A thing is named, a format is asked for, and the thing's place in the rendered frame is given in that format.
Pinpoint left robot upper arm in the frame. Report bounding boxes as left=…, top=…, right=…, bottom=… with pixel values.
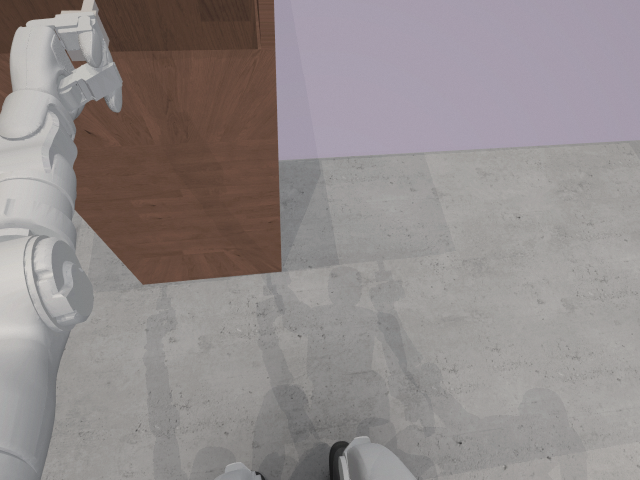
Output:
left=0, top=235, right=94, bottom=480

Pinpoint handle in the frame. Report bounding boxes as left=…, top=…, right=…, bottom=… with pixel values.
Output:
left=61, top=0, right=110, bottom=61

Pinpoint cabinet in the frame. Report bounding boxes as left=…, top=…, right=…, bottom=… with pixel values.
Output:
left=0, top=0, right=282, bottom=285

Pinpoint drawer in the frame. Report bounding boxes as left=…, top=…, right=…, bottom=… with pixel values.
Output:
left=0, top=0, right=258, bottom=54

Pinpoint robot left hand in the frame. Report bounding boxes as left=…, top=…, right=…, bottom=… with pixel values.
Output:
left=10, top=12, right=123, bottom=121

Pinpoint right robot shin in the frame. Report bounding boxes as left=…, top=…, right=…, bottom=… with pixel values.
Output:
left=344, top=436, right=371, bottom=451

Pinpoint robot left forearm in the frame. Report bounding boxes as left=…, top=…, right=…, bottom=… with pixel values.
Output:
left=0, top=90, right=78, bottom=253

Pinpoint robot shin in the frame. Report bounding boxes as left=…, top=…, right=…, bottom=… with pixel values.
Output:
left=224, top=462, right=252, bottom=473
left=344, top=436, right=371, bottom=451

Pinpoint left robot shin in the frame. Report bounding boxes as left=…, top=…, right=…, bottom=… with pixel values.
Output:
left=224, top=462, right=252, bottom=473

